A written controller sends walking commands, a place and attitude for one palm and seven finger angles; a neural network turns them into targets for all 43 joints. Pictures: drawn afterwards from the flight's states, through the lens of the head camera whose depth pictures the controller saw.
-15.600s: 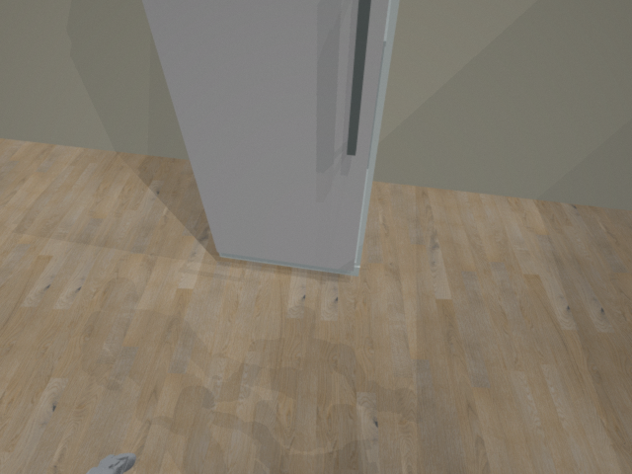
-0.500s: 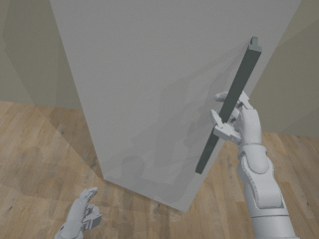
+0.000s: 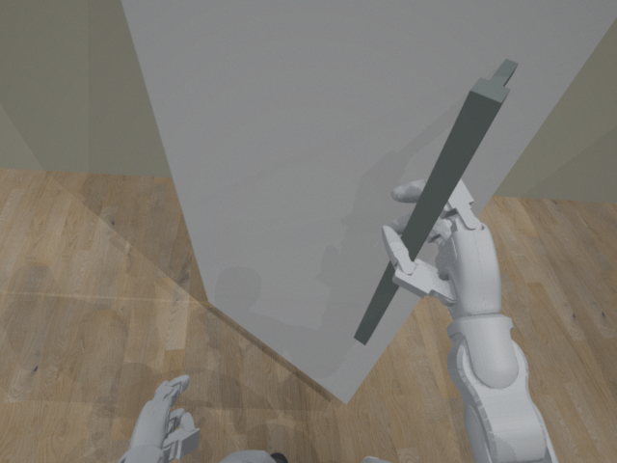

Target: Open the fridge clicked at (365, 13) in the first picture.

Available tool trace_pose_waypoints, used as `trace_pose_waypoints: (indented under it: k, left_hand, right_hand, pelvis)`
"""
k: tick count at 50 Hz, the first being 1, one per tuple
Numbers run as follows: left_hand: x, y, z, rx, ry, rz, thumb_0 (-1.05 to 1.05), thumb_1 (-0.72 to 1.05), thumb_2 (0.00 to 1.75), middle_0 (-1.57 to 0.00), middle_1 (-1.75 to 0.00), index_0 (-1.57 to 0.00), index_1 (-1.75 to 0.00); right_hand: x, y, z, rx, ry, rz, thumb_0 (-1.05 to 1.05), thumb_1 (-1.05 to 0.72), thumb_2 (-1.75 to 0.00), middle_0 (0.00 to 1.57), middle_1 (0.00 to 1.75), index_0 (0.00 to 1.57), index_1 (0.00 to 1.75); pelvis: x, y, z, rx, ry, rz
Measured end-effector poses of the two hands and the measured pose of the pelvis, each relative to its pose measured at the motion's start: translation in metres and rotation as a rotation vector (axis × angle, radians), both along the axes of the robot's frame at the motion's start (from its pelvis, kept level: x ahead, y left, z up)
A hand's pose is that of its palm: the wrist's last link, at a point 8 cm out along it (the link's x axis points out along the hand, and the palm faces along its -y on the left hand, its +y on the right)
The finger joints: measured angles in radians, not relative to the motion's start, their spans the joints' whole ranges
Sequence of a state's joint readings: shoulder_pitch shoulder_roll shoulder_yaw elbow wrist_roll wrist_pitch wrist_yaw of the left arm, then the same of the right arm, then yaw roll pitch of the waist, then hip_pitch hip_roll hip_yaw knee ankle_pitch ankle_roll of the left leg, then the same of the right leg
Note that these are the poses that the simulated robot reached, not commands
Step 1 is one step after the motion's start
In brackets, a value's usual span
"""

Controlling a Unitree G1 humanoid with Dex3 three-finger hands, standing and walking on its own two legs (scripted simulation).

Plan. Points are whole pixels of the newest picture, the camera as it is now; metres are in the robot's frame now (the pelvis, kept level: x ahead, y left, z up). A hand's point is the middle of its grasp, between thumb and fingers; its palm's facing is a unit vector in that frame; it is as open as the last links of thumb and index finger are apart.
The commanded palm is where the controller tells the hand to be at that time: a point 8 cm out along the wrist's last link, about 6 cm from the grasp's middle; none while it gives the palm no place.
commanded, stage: walk backward, drawing the door open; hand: right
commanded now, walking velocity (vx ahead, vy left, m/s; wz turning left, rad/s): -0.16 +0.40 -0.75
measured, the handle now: (409, 250) +0.35 -0.06 +0.12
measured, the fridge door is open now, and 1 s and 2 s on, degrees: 35 65 70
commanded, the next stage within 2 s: stop walking and hold the door back in 1.10 s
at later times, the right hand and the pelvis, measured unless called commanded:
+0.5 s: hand (275, 345) +0.19 +0.07 +0.16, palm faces +0.08 +0.98 -0.17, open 6.8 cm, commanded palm +0.16 +0.03 +0.17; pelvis -0.05 +0.19 -0.02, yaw -25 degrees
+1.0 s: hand (138, 381) +0.15 +0.17 +0.16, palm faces +0.63 +0.75 -0.19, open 6.9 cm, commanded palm +0.10 +0.15 +0.16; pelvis +0.01 +0.44 -0.01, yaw -52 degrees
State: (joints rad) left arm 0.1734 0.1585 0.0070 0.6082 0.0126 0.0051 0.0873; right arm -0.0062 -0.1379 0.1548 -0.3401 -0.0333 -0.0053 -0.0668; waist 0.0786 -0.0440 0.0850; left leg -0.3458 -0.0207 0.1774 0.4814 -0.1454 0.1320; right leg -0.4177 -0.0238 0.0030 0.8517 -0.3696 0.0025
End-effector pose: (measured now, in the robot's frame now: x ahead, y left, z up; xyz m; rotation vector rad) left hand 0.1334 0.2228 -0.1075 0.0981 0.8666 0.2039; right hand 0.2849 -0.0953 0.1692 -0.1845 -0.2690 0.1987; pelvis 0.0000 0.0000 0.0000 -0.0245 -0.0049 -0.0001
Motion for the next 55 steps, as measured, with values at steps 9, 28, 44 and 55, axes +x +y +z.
trace_pose_waypoints:
  k: [9, 28, 44, 55]
  left_hand:
    - [0.004, 0.029, 0.000, 0.026, -0.047, -0.188, 0.01, 0.91, 0.90, -0.19, -0.30, -0.19, -0.30]
    - [0.088, 0.113, 0.013, -0.002, -0.177, -0.583, 0.01, 0.91, 0.90, -0.19, -0.30, -0.19, -0.30]
    - [0.133, 0.186, 0.007, -0.029, -0.123, -0.869, 0.01, 0.91, 0.90, -0.19, -0.30, -0.20, -0.30]
    - [0.164, 0.245, -0.001, -0.047, -0.032, -1.109, 0.01, 0.90, 0.89, -0.20, -0.30, -0.20, -0.30]
  right_hand:
    - [-0.047, 0.040, -0.004, 0.023, -0.061, 0.017, -0.02, -0.62, -0.73, 0.46, 1.40, 0.25, 1.35]
    - [-0.125, 0.128, -0.009, 0.041, -0.120, -0.300, -0.04, -0.59, -0.78, 0.53, 1.40, 0.25, 1.34]
    - [-0.174, 0.209, -0.005, 0.026, -0.071, -0.731, -0.04, -0.58, -0.80, 0.48, 1.40, 0.26, 1.39]
    - [-0.195, 0.267, -0.005, -0.018, -0.065, -1.019, -0.05, -0.59, -0.81, 0.48, 1.40, 0.23, 1.38]
  pelvis:
    - [-0.032, 0.054, -0.009, 0.002, -0.014, -0.171]
    - [-0.051, 0.230, -0.017, 0.022, -0.040, -0.492]
    - [-0.011, 0.378, -0.009, 0.000, 0.004, -0.823]
    - [0.037, 0.485, -0.005, 0.050, -0.055, -0.980]
